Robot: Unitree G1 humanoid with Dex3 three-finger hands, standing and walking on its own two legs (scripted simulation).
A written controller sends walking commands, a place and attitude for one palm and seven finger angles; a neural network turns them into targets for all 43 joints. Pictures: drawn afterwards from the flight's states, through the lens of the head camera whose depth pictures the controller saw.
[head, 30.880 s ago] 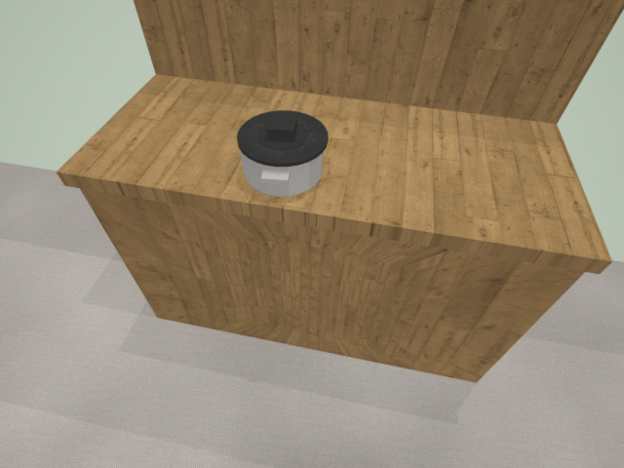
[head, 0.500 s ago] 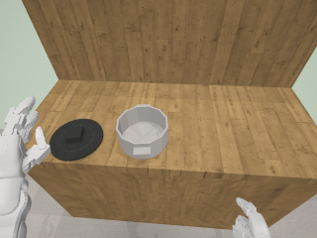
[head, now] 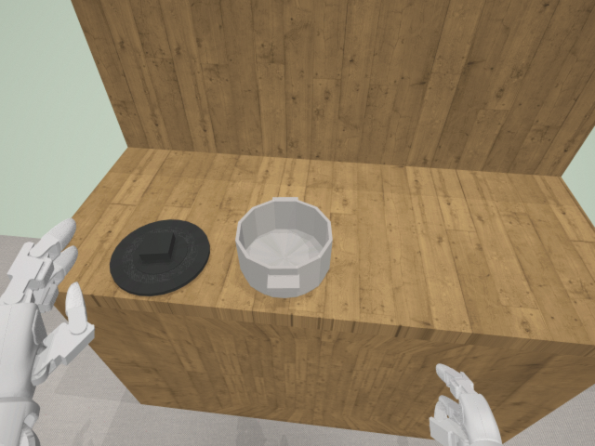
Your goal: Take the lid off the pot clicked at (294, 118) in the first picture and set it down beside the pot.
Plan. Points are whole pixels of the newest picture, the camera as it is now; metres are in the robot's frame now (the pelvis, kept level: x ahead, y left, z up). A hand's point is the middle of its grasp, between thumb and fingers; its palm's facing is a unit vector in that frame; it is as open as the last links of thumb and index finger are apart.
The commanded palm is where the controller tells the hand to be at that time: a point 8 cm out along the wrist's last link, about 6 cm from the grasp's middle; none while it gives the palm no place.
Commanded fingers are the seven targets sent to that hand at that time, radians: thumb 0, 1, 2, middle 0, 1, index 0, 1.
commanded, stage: draw the hand back to the body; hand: left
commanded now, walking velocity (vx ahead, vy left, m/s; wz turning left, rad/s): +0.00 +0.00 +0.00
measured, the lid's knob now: (157, 246) +0.44 +0.32 -0.04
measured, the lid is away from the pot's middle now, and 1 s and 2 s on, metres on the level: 0.24 0.24 0.24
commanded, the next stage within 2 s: step back with the hand held close in 0.10 s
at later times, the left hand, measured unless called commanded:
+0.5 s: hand (89, 342) +0.18 +0.25 +0.12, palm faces +0.20 -0.88 -0.43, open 7.4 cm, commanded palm +0.12 +0.30 +0.17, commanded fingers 0.00 0.90 0.90 -0.20 -0.30 -0.20 -0.30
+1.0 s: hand (15, 397) +0.12 +0.28 +0.14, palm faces +0.28 -0.86 -0.42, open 7.4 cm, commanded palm +0.05 +0.33 +0.17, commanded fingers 0.00 0.90 0.90 -0.20 -0.30 -0.20 -0.30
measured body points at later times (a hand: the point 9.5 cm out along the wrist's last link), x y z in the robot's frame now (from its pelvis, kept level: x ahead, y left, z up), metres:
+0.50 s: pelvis -0.02 +0.02 -0.01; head +0.02 +0.04 +0.44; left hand +0.16 +0.29 +0.15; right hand +0.16 -0.22 -0.09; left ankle +0.03 +0.10 -0.74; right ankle -0.04 -0.13 -0.74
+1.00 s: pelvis -0.08 +0.05 -0.03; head -0.05 +0.09 +0.41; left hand +0.09 +0.32 +0.16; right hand +0.08 -0.20 -0.10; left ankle +0.03 +0.10 -0.74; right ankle -0.05 -0.12 -0.74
